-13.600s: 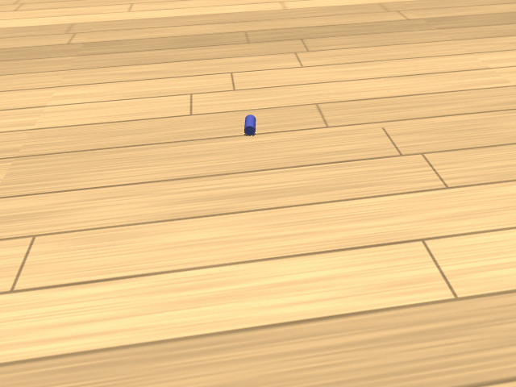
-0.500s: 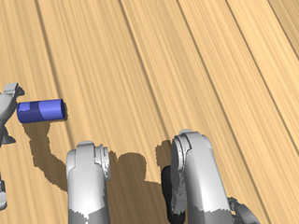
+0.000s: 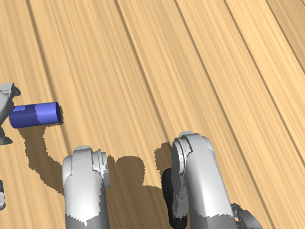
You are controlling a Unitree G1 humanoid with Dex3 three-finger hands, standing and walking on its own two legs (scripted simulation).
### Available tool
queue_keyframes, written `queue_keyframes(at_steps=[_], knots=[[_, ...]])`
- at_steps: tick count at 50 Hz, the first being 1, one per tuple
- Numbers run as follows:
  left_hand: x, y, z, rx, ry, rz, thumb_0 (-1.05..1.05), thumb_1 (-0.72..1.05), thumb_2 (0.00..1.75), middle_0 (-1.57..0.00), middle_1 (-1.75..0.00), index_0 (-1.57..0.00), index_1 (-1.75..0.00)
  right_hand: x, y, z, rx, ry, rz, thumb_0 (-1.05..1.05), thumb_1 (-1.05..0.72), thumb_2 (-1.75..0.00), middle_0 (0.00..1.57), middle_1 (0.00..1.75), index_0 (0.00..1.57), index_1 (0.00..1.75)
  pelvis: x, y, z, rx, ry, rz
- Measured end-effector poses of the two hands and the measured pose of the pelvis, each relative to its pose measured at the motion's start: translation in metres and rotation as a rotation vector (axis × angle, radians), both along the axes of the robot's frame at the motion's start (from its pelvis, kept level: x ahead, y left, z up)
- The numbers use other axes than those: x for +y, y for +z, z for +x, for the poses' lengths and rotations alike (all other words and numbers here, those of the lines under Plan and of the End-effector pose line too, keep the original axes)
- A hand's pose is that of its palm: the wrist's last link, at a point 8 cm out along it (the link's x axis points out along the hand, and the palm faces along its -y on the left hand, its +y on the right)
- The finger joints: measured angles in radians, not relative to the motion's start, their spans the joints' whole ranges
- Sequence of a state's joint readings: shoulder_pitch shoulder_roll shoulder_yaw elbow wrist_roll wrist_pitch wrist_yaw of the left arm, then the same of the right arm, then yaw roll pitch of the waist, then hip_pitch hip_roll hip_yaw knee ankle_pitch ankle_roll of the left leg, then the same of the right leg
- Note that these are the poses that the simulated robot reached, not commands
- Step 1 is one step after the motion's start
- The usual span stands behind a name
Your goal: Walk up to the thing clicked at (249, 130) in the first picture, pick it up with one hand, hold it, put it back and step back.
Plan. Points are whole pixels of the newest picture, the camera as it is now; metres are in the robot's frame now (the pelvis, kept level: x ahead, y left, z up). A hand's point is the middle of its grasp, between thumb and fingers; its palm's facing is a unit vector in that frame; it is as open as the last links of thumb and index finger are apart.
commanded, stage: rise first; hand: left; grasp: from above
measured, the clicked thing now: (36, 114) +0.45 +0.32 -0.28
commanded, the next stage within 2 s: approach in 0.96 s
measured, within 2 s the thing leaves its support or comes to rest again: neither
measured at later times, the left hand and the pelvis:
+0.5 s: hand (1, 122) +0.39 +0.35 -0.16, palm faces -0.47 -0.10 -0.88, open 13.2 cm; pelvis +0.00 +0.00 +0.01, yaw +0 degrees
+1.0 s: hand (2, 120) +0.40 +0.36 -0.16, palm faces -0.45 -0.08 -0.89, open 12.8 cm; pelvis +0.00 +0.00 +0.00, yaw +0 degrees
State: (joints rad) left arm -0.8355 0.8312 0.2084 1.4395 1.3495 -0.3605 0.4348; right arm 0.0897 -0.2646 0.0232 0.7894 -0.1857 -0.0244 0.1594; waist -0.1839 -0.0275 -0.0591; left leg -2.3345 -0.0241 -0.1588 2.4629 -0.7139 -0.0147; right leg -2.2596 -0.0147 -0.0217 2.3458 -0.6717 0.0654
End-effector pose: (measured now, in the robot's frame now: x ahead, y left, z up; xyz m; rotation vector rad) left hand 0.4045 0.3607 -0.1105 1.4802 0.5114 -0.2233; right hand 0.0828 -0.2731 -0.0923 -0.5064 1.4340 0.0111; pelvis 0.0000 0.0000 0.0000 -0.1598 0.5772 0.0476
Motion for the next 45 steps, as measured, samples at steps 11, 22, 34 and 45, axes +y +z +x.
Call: queue_keyframes(at_steps=[11, 22, 34, 45], knots=[[0.002, 0.006, -0.001, 0.004, -0.001, 0.006, 0.0, -0.44, 0.95, -0.22, -0.89, -0.2, -0.92, 0.001, 0.0, 0.0, -0.001, -0.011, 0.011, 0.0, -0.91, -0.9, 0.2, 0.3, 0.2, 0.3, 0.0, 0.002, 0.001, 0.006, 0.002, 0.001], [-0.002, 0.014, -0.002, 0.013, -0.01, -0.002, 0.0, -0.4, 0.91, -0.25, -0.87, -0.23, -0.89, -0.001, 0.003, 0.007, -0.022, -0.001, 0.016, 0.0, -0.91, -0.9, 0.2, 0.3, 0.2, 0.3, -0.001, 0.007, 0.0, 0.005, 0.004, 0.006], [-0.003, 0.005, -0.005, -0.012, -0.021, -0.017, 0.0, -0.35, 0.86, -0.29, -0.85, -0.28, -0.86, -0.004, 0.002, 0.003, -0.015, 0.011, -0.007, 0.0, -0.91, -0.9, 0.2, 0.3, 0.2, 0.3, -0.002, 0.0, -0.002, -0.009, 0.002, 0.005], [-0.001, 0.004, 0.0, 0.007, -0.001, 0.014, 0.0, -0.33, 0.84, -0.3, -0.85, -0.29, -0.85, 0.003, 0.0, -0.001, -0.017, 0.005, 0.009, 0.0, -0.91, -0.9, 0.2, 0.3, 0.2, 0.3, 0.0, 0.001, -0.002, -0.002, 0.005, 0.002]])
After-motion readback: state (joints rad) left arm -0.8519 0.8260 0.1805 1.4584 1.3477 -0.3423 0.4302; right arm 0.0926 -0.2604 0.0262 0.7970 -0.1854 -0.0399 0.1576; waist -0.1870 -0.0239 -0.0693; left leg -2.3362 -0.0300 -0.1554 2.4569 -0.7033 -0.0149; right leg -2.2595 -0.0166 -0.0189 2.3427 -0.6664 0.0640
